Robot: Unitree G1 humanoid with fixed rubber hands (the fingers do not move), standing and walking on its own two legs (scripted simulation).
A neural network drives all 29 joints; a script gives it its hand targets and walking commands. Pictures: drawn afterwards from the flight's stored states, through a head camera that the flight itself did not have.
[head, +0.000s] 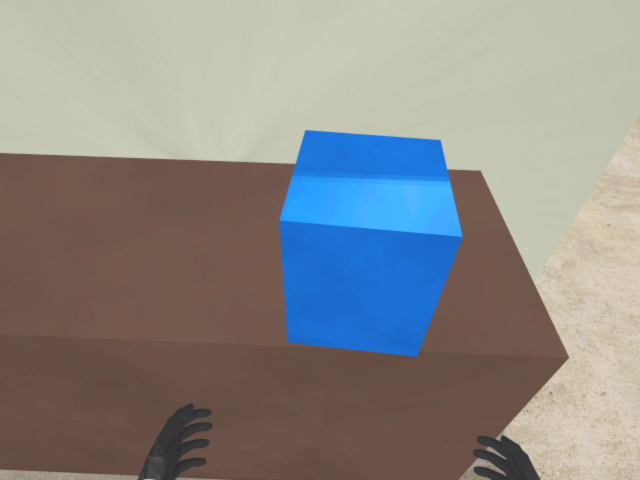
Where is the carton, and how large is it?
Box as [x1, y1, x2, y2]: [279, 130, 461, 356]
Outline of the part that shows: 305,130 279,220 287,341 416,356 461,239 461,232 440,140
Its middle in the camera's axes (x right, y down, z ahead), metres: +0.06 +0.00 +0.59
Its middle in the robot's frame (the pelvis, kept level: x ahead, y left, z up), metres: +0.45 -0.03 +0.07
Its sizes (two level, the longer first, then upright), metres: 0.210 0.200 0.250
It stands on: a pedestal, 0.72 m high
